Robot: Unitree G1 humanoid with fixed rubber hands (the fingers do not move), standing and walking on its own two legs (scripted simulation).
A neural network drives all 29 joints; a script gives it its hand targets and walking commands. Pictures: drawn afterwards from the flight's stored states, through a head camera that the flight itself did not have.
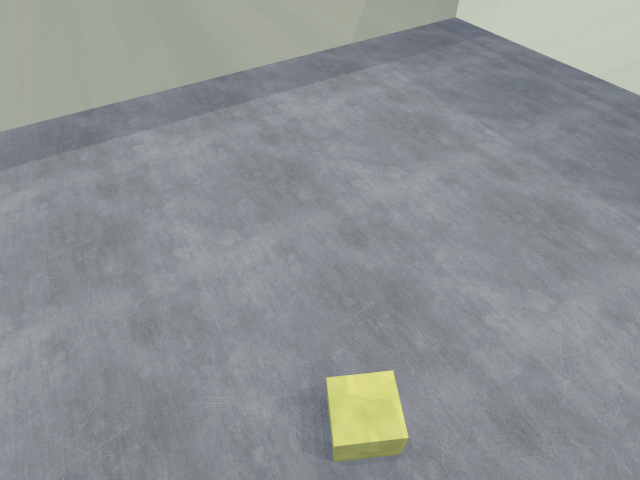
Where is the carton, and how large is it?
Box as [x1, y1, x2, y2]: [326, 370, 408, 461]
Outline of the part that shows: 392,370 326,377 327,401 334,461 398,454 401,452 408,437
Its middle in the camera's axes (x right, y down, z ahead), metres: +0.12 +0.51 +1.12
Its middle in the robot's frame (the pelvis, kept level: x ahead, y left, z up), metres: +0.44 -0.08 -0.70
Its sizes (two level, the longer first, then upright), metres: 0.195 0.182 0.157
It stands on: the floor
